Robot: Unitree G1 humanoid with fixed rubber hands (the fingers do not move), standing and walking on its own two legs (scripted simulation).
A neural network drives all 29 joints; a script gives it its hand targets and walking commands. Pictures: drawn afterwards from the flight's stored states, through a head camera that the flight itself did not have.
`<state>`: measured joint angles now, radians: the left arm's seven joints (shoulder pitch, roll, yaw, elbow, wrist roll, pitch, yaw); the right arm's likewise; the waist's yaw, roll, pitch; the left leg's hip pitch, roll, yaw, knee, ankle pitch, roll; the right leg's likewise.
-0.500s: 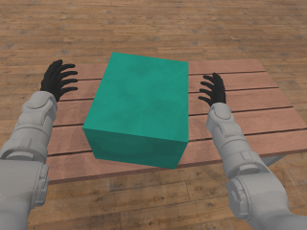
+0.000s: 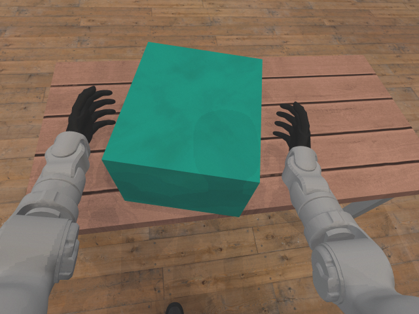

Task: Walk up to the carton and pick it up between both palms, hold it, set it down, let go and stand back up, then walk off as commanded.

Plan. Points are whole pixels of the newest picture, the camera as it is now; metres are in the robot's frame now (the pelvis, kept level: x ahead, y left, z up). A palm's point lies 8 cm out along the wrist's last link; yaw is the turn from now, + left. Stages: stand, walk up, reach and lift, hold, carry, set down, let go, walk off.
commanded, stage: reach and lift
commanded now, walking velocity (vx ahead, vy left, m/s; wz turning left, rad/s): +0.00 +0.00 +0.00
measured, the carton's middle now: (193, 129) +0.49 +0.02 +0.00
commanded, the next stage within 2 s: none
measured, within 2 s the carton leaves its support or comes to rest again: leaves its support in 1.76 s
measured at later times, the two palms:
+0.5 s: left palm (105, 133) +0.45 +0.19 +0.04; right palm (283, 147) +0.42 -0.15 +0.04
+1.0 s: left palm (106, 143) +0.43 +0.19 +0.04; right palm (289, 157) +0.39 -0.16 +0.05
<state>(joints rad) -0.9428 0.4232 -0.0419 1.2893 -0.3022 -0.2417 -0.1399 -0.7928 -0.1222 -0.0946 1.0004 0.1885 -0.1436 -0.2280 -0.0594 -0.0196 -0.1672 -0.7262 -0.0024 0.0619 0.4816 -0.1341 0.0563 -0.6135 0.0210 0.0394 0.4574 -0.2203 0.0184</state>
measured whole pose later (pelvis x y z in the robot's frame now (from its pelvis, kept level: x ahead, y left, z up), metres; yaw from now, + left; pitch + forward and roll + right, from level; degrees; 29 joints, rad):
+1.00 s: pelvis +0.00 +0.00 +0.00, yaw +0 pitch +15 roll -2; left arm -0.95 0.26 0.29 1.44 0.14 -0.32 -0.13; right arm -0.78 0.09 -0.61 1.06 -0.39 -0.27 -0.19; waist -0.06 -0.03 -0.12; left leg -0.61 0.00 0.06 0.48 -0.15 0.06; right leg -0.49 0.02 0.03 0.44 -0.22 0.02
